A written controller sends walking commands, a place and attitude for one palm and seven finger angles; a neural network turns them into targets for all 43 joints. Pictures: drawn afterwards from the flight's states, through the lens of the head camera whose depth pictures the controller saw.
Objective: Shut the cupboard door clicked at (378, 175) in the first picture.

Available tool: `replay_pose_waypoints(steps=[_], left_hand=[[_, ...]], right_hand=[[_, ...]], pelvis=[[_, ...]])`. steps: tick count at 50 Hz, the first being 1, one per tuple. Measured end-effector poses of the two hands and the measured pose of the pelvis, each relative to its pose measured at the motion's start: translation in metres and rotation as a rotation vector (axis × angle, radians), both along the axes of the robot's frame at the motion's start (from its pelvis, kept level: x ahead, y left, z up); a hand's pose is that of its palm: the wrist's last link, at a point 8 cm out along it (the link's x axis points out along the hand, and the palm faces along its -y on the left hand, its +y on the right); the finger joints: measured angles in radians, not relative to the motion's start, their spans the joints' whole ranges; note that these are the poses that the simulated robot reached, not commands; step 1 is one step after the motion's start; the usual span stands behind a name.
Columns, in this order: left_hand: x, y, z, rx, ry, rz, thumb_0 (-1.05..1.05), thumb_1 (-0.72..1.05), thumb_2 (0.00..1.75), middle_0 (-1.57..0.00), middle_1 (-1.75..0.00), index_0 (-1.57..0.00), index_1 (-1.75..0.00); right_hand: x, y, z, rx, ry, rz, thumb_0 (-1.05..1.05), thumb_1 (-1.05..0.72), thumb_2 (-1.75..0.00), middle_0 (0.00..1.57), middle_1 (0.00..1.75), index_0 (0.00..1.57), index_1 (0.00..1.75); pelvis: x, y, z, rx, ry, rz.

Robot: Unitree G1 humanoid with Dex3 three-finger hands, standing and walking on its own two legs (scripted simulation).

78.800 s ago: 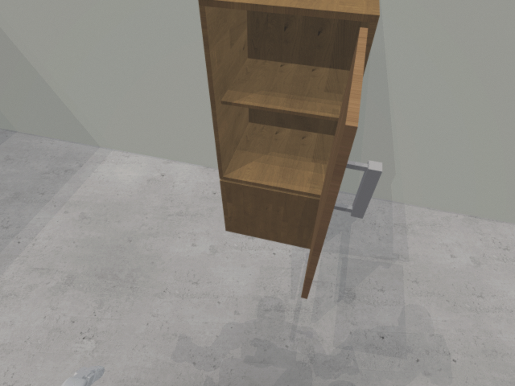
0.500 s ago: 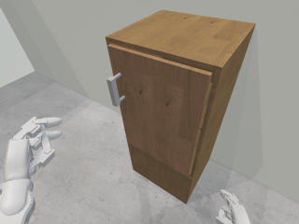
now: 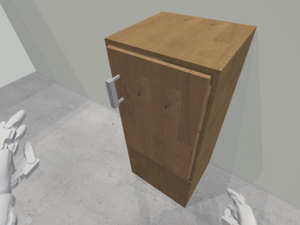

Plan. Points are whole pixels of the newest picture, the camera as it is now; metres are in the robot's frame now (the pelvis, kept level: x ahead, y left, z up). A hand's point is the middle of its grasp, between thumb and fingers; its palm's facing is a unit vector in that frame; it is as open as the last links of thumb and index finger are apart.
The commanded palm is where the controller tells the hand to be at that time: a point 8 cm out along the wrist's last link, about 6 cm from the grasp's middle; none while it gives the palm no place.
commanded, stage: draw the hand back to the body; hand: left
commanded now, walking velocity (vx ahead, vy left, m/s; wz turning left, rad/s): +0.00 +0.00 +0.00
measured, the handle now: (116, 91) +0.59 +0.22 +0.03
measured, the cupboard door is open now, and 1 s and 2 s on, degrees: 0 0 0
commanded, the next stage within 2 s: step back with the hand held close in 0.02 s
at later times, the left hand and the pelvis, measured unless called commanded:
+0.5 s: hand (14, 164) +0.18 +0.30 +0.16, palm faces +0.38 -0.78 -0.50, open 7.4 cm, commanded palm +0.11 +0.33 +0.17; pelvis -0.03 +0.04 +0.00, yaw -1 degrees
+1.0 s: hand out of the picture +0.02 +0.29 +0.18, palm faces +0.57 -0.72 -0.41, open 7.4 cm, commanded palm -0.03 +0.33 +0.17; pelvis -0.15 +0.02 -0.02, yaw +4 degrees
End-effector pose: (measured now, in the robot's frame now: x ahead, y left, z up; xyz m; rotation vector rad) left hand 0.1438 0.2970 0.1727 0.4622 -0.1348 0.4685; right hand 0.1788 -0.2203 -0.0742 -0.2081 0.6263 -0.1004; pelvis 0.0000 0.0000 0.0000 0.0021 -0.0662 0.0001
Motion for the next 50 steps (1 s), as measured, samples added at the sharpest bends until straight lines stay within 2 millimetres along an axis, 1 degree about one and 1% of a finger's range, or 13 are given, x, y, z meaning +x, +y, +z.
replay_pose_waypoints(steps=[6,12,17,19,24,29,32,35,38,41,44,46,50], left_hand=[[0.001,0.004,0.011,0.034,-0.027,-0.006,0.02,0.89,0.9,-0.22,-0.3,-0.21,-0.3],[0.005,0.017,0.007,0.053,-0.002,0.005,0.02,0.89,0.9,-0.21,-0.3,-0.21,-0.3],[0.007,0.026,-0.003,0.062,0.052,-0.032,0.02,0.89,0.9,-0.21,-0.3,-0.21,-0.3],[0.006,0.028,-0.004,0.068,0.066,-0.051,0.02,0.89,0.9,-0.21,-0.3,-0.21,-0.3],[-0.005,0.037,0.007,0.113,0.036,-0.093,0.02,0.89,0.9,-0.22,-0.3,-0.21,-0.3],[-0.027,0.047,0.015,0.147,-0.03,-0.091,0.02,0.89,0.9,-0.22,-0.3,-0.21,-0.3],[-0.044,0.051,0.012,0.142,-0.051,-0.073,0.02,0.89,0.9,-0.21,-0.3,-0.21,-0.3],[-0.063,0.051,0.005,0.128,-0.063,-0.052,0.02,0.89,0.9,-0.21,-0.3,-0.21,-0.3],[-0.083,0.048,-0.002,0.122,-0.077,-0.031,0.02,0.89,0.9,-0.21,-0.3,-0.21,-0.3],[-0.104,0.041,-0.004,0.128,-0.112,-0.009,0.02,0.89,0.9,-0.21,-0.3,-0.21,-0.3],[-0.13,0.032,0.001,0.142,-0.162,0.011,0.02,0.89,0.9,-0.21,-0.3,-0.21,-0.3],[-0.147,0.027,0.008,0.155,-0.192,0.016,0.02,0.89,0.9,-0.22,-0.3,-0.21,-0.3],[-0.172,0.024,0.02,0.177,-0.246,0.003,0.02,0.89,0.9,-0.22,-0.3,-0.21,-0.3]], right_hand=[[0.0,0.002,0.0,0.007,-0.003,-0.006,0.02,-0.91,-0.9,0.2,0.3,0.2,0.3],[-0.006,0.003,-0.005,0.005,0.044,-0.014,0.02,-0.91,-0.9,0.2,0.3,0.2,0.3],[-0.018,0.002,-0.008,-0.024,0.104,-0.06,0.02,-0.91,-0.9,0.2,0.3,0.2,0.3],[-0.024,0.004,-0.007,-0.036,0.118,-0.08,0.02,-0.91,-0.9,0.2,0.3,0.2,0.3],[-0.04,0.011,0.0,-0.053,0.121,-0.105,0.02,-0.91,-0.9,0.2,0.3,0.2,0.3],[-0.058,0.021,0.006,-0.051,0.086,-0.105,0.02,-0.91,-0.9,0.2,0.3,0.2,0.3],[-0.071,0.024,0.006,-0.048,0.065,-0.096,0.02,-0.91,-0.9,0.2,0.3,0.2,0.3],[-0.086,0.025,0.003,-0.047,0.051,-0.084,0.02,-0.9,-0.9,0.2,0.3,0.2,0.3],[-0.103,0.023,-0.002,-0.052,0.051,-0.066,0.02,-0.9,-0.9,0.2,0.3,0.2,0.3],[-0.119,0.019,-0.01,-0.062,0.067,-0.034,0.02,-0.9,-0.9,0.2,0.3,0.2,0.3],[-0.134,0.013,-0.016,-0.072,0.091,0.003,0.02,-0.9,-0.9,0.2,0.3,0.2,0.3],[-0.144,0.009,-0.018,-0.079,0.102,0.016,0.02,-0.9,-0.9,0.2,0.3,0.2,0.3],[-0.165,0.003,-0.021,-0.098,0.119,0.01,0.02,-0.9,-0.9,0.2,0.3,0.2,0.3]], pelvis=[[0.001,0.002,0.0,-0.003,-0.005,-0.005],[-0.003,0.008,-0.001,-0.019,0.033,0.002],[-0.01,0.021,-0.001,-0.018,0.066,-0.002],[-0.014,0.026,-0.002,-0.015,0.071,-0.007],[-0.028,0.036,-0.002,-0.015,0.069,-0.015],[-0.047,0.041,-0.005,-0.016,0.063,-0.02],[-0.061,0.042,-0.008,-0.021,0.056,-0.017],[-0.076,0.04,-0.012,-0.026,0.047,-0.009],[-0.091,0.036,-0.017,-0.033,0.035,0.01],[-0.106,0.026,-0.021,-0.037,0.022,0.056],[-0.12,0.017,-0.024,-0.036,0.018,0.094],[-0.129,0.015,-0.024,-0.028,0.023,0.089],[-0.147,0.018,-0.025,-0.02,0.026,0.074]])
